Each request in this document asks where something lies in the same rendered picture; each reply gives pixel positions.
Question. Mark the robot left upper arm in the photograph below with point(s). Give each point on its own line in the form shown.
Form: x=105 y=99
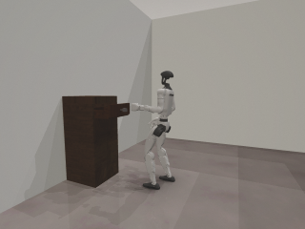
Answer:
x=160 y=98

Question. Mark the robot right upper arm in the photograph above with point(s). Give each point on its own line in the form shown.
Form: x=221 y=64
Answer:
x=173 y=105

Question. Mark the robot right thigh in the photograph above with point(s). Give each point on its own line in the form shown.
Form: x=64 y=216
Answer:
x=159 y=143

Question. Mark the handle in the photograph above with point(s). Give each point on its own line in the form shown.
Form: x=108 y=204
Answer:
x=124 y=110

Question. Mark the robot left forearm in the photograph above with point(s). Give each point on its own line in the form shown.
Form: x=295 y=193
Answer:
x=151 y=109

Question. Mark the drawer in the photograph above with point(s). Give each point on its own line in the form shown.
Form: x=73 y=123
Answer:
x=112 y=111

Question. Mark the left robot hand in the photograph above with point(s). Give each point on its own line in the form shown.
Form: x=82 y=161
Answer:
x=134 y=107

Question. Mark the cabinet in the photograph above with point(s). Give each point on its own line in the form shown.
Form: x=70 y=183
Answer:
x=91 y=144

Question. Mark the right robot hand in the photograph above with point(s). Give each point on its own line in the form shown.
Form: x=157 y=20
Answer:
x=154 y=122

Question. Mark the right robot shin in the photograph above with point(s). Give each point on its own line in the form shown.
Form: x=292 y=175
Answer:
x=165 y=164

